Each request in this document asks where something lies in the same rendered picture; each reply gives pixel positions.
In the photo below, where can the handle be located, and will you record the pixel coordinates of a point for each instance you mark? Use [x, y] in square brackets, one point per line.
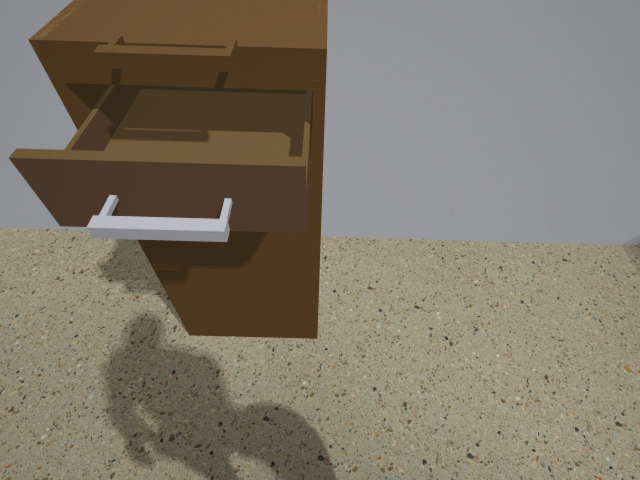
[105, 226]
[165, 58]

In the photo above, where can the cabinet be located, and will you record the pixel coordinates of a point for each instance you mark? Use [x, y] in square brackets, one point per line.
[257, 284]

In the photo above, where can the drawer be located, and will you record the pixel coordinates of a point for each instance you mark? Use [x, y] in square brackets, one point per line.
[179, 152]

